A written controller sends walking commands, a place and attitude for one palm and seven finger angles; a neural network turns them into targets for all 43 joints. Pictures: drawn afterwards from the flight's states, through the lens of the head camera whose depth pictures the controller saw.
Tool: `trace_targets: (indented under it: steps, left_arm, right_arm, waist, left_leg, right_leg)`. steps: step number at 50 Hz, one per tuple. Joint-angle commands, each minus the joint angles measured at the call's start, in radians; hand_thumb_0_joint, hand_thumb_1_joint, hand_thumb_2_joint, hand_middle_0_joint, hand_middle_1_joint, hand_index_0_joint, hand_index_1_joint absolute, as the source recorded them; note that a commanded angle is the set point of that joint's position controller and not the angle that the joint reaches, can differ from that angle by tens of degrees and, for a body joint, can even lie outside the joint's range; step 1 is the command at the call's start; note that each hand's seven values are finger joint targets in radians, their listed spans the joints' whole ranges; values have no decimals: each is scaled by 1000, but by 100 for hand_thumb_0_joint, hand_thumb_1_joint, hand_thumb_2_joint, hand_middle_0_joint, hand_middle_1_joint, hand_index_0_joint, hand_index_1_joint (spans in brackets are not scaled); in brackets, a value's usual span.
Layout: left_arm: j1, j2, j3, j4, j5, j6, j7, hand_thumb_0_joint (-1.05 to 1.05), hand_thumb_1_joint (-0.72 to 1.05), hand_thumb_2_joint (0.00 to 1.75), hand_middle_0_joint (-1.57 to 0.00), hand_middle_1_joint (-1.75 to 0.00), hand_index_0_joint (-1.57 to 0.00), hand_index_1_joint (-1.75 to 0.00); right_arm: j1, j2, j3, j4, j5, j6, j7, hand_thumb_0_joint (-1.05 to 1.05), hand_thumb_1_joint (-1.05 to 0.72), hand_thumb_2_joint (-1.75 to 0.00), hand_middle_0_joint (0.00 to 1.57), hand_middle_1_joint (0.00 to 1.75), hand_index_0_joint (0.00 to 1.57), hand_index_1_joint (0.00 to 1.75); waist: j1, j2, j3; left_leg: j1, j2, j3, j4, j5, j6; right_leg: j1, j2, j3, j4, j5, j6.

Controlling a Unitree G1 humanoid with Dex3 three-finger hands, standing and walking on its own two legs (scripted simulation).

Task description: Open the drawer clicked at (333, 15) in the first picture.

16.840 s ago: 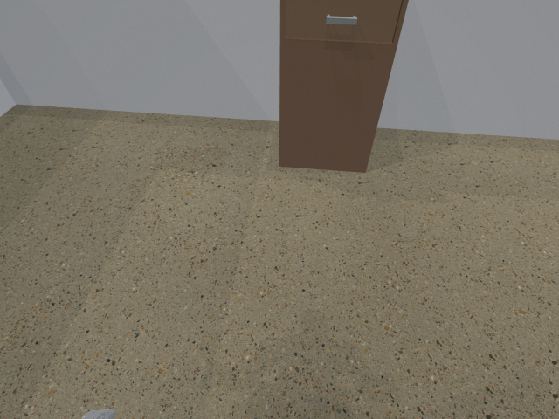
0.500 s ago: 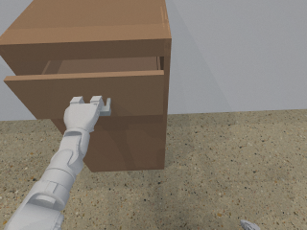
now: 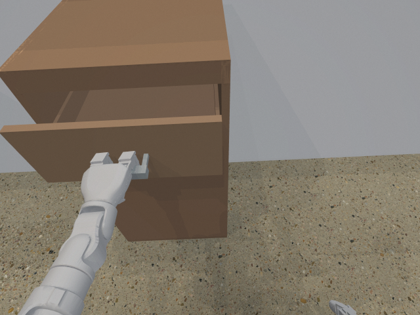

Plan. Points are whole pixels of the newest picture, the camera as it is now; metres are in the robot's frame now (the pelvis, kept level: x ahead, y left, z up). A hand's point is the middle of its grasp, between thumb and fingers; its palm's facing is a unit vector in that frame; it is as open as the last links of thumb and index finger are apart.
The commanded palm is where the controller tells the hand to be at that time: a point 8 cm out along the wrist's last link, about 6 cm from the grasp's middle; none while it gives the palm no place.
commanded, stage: pull the drawer open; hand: left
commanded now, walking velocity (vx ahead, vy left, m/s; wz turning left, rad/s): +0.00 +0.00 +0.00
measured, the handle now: (121, 166) +0.41 +0.21 +0.04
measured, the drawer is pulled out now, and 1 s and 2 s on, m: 0.12 0.25 0.30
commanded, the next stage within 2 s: open the thumb to release the handle in 1.54 s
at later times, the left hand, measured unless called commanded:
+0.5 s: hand (111, 227) +0.28 +0.21 +0.02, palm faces +0.01 -0.10 -1.00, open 5.8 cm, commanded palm +0.24 +0.21 +0.08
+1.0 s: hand (104, 258) +0.22 +0.20 +0.02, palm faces +0.02 -0.11 -0.99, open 5.8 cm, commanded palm +0.18 +0.20 +0.08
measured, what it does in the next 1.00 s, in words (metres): stands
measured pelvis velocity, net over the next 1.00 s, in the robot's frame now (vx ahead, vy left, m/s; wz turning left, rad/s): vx -0.01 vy -0.01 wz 0.01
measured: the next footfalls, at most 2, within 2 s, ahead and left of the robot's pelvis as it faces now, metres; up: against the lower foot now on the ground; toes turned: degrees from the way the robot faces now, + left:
none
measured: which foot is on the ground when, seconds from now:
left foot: down 0.00-1.00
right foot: down 0.00-1.00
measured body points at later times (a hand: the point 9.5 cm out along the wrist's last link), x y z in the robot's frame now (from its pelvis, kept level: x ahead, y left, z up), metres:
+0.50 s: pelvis +0.00 +0.00 +0.00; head +0.01 -0.03 +0.45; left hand +0.27 +0.21 +0.07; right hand +0.19 -0.23 -0.11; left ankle -0.02 +0.14 -0.72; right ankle -0.04 -0.12 -0.72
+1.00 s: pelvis -0.01 -0.01 +0.00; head +0.00 -0.04 +0.45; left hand +0.21 +0.20 +0.08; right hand +0.18 -0.23 -0.11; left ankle -0.02 +0.14 -0.72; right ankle -0.04 -0.12 -0.72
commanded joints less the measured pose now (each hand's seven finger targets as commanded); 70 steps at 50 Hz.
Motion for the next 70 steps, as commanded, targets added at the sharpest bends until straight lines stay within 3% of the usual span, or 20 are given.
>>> trace_targets:
  steps: [1, 4, 6, 9, 12, 18, 20, 24, 25, 32, 34, 35, 42, 48, 51, 53, 56, 58, 59, 70]
  left_arm:
    - [-117, 142, 80, -223, -19, 3, 29, 0, 90, 90, -40, -135, -40, -135]
    - [-67, 174, 110, -272, -18, 10, 33, 0, 90, 90, -40, -135, -40, -135]
    - [-20, 136, 85, -292, -22, 17, 31, 0, 90, 90, -40, -135, -40, -135]
    - [26, 168, 116, -335, -17, 22, 33, 0, 90, 90, -40, -135, -40, -135]
    - [97, 124, 85, -388, -19, 28, 34, 0, 90, 90, -40, -135, -40, -135]
    - [148, 151, 114, -440, -13, 32, 41, 0, 90, 90, -40, -135, -40, -135]
    - [156, 103, 66, -483, -12, 31, 45, 0, 90, 90, -40, -135, -40, -135]
    - [180, 142, 104, -501, -6, 32, 49, 0, 90, 90, -40, -135, -40, -135]
    - [204, 115, 83, -514, -9, 31, 48, 0, 90, 90, -40, -135, -40, -135]
    - [233, 109, 72, -535, -4, 23, 48, 0, 90, 90, -40, -135, -40, -135]
    - [267, 121, 86, -573, -5, 16, 51, 0, 90, 90, -40, -135, -40, -135]
    - [302, 97, 68, -589, -9, 14, 50, 0, 90, 90, -40, -135, -40, -135]
    - [382, 123, 102, -628, -8, 2, 62, 0, 90, 90, -40, -135, -40, -135]
    - [419, 102, 76, -683, -2, 2, 76, 0, 90, 90, -40, -135, -40, -135]
    - [469, 87, 66, -690, -5, 1, 79, 0, 90, 90, -40, -135, -40, -135]
    - [520, 117, 99, -720, -10, -1, 79, 0, 90, 90, -40, -135, -40, -135]
    - [584, 92, 79, -750, -14, -9, 79, 0, 90, 90, -40, -135, -40, -135]
    - [631, 134, 123, -774, -15, -14, 84, 0, 90, 90, -40, -135, -40, -135]
    - [633, 109, 97, -787, -11, -13, 87, 0, 90, 90, -40, -135, -40, -135]
    - [736, 128, 137, -825, -7, -28, 119, 0, 90, 90, -40, -135, -40, -135]
  right_arm:
    - [-79, -113, -38, -141, 4, -55, -7, 0, -90, -90, 20, 30, 20, 30]
    - [-96, -113, -33, -147, 1, -59, -8, 0, -90, -90, 20, 30, 20, 30]
    - [-107, -109, -30, -153, 2, -63, -5, 0, -90, -90, 20, 30, 20, 30]
    - [-127, -107, -27, -157, -1, -65, -4, 0, -90, -90, 20, 30, 20, 30]
    - [-148, -98, -23, -166, -3, -70, 3, 0, -90, -90, 20, 30, 20, 30]
    - [-176, -94, -14, -169, -7, -76, 3, 0, -90, -90, 20, 30, 20, 30]
    - [-185, -85, -11, -177, -11, -80, 7, 0, -90, -90, 20, 30, 20, 30]
    - [-200, -86, -6, -175, -15, -82, 4, 0, -90, -90, 20, 30, 20, 30]
    - [-209, -81, -5, -181, -15, -84, 4, 0, -90, -90, 20, 30, 20, 30]
    - [-227, -73, 1, -177, -19, -90, 2, 0, -90, -90, 20, 30, 20, 30]
    - [-230, -73, 1, -185, -22, -92, 4, 0, -90, -90, 20, 30, 20, 30]
    - [-235, -68, 2, -189, -22, -95, 7, 0, -90, -90, 20, 30, 20, 30]
    - [-246, -68, 4, -193, -26, -101, 10, 0, -90, -90, 20, 30, 20, 30]
    - [-252, -67, 4, -199, -29, -105, 14, 0, -90, -90, 20, 30, 20, 30]
    - [-255, -63, 5, -202, -30, -108, 17, 0, -90, -90, 20, 30, 20, 30]
    - [-258, -65, 4, -207, -30, -107, 17, 0, -90, -90, 20, 30, 20, 30]
    - [-262, -59, 8, -214, -33, -108, 25, 0, -90, -90, 20, 30, 20, 30]
    - [-272, -63, 10, -219, -33, -104, 25, 0, -90, -90, 20, 30, 20, 30]
    - [-272, -58, 15, -224, -37, -104, 29, 0, -90, -90, 20, 30, 20, 30]
    - [-276, -51, 15, -226, -42, -98, 34, 0, -90, -90, 20, 30, 20, 30]
  waist:
    - [36, -78, -251]
    - [49, -69, -270]
    - [48, -83, -245]
    - [61, -63, -246]
    - [63, -49, -236]
    - [68, -57, -211]
    - [66, -43, -215]
    - [75, -67, -204]
    - [76, -60, -202]
    - [74, -59, -165]
    - [88, -44, -187]
    - [89, -45, -185]
    - [89, -73, -150]
    - [88, -32, -146]
    - [87, -72, -134]
    - [100, -66, -151]
    - [98, -67, -130]
    - [106, -55, -121]
    - [103, -50, -122]
    - [107, -47, -114]
  left_leg:
    - [166, -87, 11, -23, 437, 58]
    - [171, -89, 15, -24, 445, 58]
    - [170, -88, 13, -26, 450, 57]
    - [181, -87, 14, -28, 455, 55]
    - [197, -85, 11, -26, 480, 52]
    - [199, -84, 7, -31, 452, 48]
    - [211, -85, 5, -27, 456, 49]
    - [202, -85, 3, -30, 428, 47]
    - [204, -88, 3, -30, 421, 48]
    - [200, -89, 2, -35, 365, 46]
    - [204, -89, 1, -39, 373, 45]
    - [206, -90, 2, -36, 383, 46]
    - [180, -91, 0, -36, 329, 46]
    - [192, -89, -3, -34, 318, 43]
    - [178, -90, -5, -27, 306, 46]
    - [180, -90, -4, -27, 320, 42]
    - [169, -90, -4, -20, 316, 44]
    - [160, -91, -4, -20, 310, 40]
    - [160, -91, -4, -14, 294, 43]
    - [148, -89, -11, 11, 270, 41]
  right_leg:
    - [143, 57, -37, -53, 525, -25]
    - [170, 52, -30, -52, 553, -24]
    - [162, 54, -37, -51, 555, -23]
    - [168, 53, -34, -51, 548, -24]
    - [159, 55, -39, -48, 550, -25]
    - [156, 55, -40, -53, 515, -27]
    - [147, 53, -41, -50, 517, -26]
    - [149, 53, -39, -51, 496, -26]
    - [150, 52, -39, -54, 498, -26]
    - [127, 52, -36, -66, 440, -26]
    - [146, 51, -31, -62, 445, -29]
    - [150, 50, -32, -60, 463, -28]
    - [133, 50, -23, -66, 430, -25]
    - [117, 52, -23, -66, 388, -31]
    - [108, 49, -22, -61, 392, -26]
    - [132, 49, -16, -59, 415, -29]
    - [118, 47, -16, -51, 421, -26]
    - [123, 48, -6, -53, 423, -30]
    - [107, 44, -9, -49, 401, -27]
    - [77, 49, 4, -37, 377, -31]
